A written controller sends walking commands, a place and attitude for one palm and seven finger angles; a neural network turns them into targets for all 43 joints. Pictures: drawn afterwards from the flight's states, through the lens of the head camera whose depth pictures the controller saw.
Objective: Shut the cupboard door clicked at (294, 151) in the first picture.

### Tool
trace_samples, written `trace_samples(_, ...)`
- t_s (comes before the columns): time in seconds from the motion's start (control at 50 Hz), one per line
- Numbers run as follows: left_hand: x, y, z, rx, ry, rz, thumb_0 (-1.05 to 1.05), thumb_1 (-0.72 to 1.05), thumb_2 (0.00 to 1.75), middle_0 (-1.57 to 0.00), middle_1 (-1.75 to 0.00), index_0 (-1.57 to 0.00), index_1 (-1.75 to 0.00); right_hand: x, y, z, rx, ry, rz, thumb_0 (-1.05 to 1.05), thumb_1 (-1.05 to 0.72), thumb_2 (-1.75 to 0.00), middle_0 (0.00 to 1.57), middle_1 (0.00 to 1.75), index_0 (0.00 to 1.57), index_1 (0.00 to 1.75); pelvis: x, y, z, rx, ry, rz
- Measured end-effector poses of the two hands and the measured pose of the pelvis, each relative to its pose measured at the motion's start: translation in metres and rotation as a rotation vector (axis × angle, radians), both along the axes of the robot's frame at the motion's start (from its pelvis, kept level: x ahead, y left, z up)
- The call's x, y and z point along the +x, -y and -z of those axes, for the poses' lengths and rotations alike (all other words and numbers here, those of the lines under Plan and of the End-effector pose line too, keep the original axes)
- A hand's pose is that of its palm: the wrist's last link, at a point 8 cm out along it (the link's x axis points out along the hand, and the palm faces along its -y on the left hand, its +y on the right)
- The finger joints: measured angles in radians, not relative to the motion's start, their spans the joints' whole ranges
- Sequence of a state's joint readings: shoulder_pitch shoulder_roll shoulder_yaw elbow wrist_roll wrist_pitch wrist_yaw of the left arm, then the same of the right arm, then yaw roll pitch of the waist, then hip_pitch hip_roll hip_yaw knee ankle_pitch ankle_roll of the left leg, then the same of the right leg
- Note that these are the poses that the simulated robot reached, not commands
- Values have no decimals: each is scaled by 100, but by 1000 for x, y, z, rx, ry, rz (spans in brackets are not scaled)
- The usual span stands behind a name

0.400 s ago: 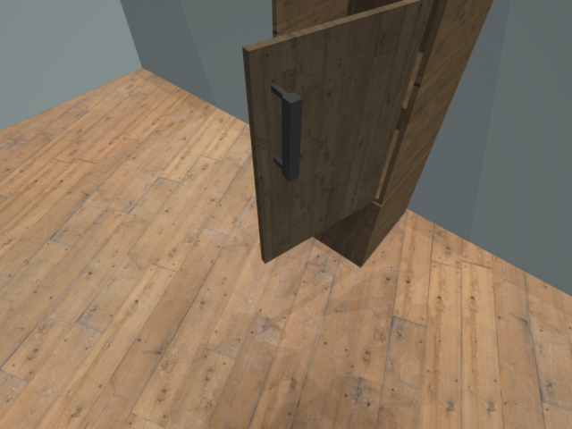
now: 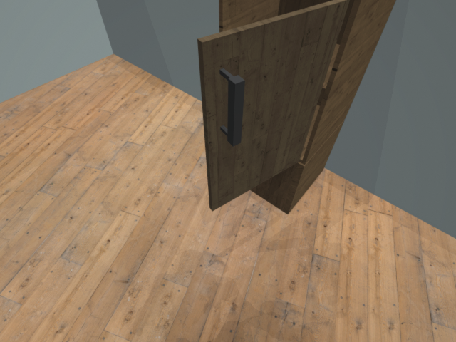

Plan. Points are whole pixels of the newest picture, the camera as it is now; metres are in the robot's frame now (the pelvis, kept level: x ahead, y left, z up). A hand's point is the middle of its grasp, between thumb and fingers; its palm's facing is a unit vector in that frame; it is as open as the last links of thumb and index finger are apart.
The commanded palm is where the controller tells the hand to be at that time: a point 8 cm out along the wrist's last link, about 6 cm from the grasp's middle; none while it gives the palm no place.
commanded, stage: look at it before walking up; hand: left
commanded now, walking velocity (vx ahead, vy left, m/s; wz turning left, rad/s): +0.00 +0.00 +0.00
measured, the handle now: (229, 108) +0.58 +0.03 +0.09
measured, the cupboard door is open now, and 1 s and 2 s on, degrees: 74 74 74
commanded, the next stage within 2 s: walk to a spot facing it in 0.44 s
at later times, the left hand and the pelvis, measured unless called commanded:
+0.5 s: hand out of the picture +0.05 +0.23 -0.17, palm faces +0.00 -0.96 -0.28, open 7.4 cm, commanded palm none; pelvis +0.00 +0.00 +0.00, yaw +0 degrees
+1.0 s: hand out of the picture +0.07 +0.18 -0.18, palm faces -0.12 -0.96 -0.26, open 7.4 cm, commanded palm none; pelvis -0.01 -0.02 -0.02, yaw -10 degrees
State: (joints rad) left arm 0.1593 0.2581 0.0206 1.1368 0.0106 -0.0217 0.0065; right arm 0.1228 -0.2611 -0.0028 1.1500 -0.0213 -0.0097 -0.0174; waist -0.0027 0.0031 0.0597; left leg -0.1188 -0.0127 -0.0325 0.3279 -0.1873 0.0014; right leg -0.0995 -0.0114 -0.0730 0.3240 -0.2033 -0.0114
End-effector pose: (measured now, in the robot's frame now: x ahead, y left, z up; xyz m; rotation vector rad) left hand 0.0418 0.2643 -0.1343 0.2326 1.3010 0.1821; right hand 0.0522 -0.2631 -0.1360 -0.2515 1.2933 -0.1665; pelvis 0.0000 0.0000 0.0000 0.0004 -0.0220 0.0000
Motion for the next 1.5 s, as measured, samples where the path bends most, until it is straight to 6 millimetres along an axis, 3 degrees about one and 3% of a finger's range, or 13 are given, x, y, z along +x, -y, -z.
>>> trace_samples(0.68, 10, -8, 0, 10, -11, 11, 1, 91, 90, -20, -30, -20, -30, 7, -1, -1, -19, 18, 18, 1, -91, -90, 20, 30, 20, 30, 5, -5, 1, 0, -7, 30)
trace_samples(0.78, 9, 2, 9, -13, -44, 41, 1, 91, 90, -20, -30, -20, -30, -7, -10, 6, 0, 24, 76, 1, -91, -90, 20, 30, 20, 30, 0, -5, 6, 3, -8, 79)
trace_samples(0.9, 15, 19, 16, -26, -60, 88, 1, 91, 90, -20, -30, -20, -30, -41, -13, 19, 30, 4, 151, 1, -91, -90, 21, 30, 20, 30, -8, 3, 14, 29, -1, 143)
trace_samples(1.0, 27, 42, 11, -11, -19, 119, 1, 91, 90, -20, -30, -20, -30, -71, 0, 37, 67, -39, 201, 1, -91, -90, 21, 30, 20, 30, -13, 21, 21, 29, 1, 181)
trace_samples(1.08, 25, 57, 9, 12, -7, 146, 1, 91, 90, -20, -30, -20, -30, -81, 19, 42, 78, -61, 256, 1, -91, -90, 21, 30, 20, 30, -18, 35, 23, 31, -7, 207)
trace_samples(1.18, 21, 74, 1, 8, -62, 189, 1, 91, 90, -20, -30, -20, -30, -72, 39, 22, 57, -6, 304, 1, -91, -90, 20, 30, 20, 30, -18, 44, 9, 49, -32, 267)
trace_samples(1.3, 31, 83, -1, -6, -81, 243, 1, 91, 90, -21, -30, -20, -30, -52, 53, 8, 23, 79, 350, 1, -91, -90, 20, 30, 20, 30, -12, 45, 3, 56, -48, 335)
trace_samples(1.5, 72, 64, 13, -21, -76, 333, 1, 90, 90, -21, -30, -20, -30, -16, 36, -9, -16, 205, 398, 1, -91, -90, 20, 30, 20, 30, 4, 23, 7, 37, -57, 446)
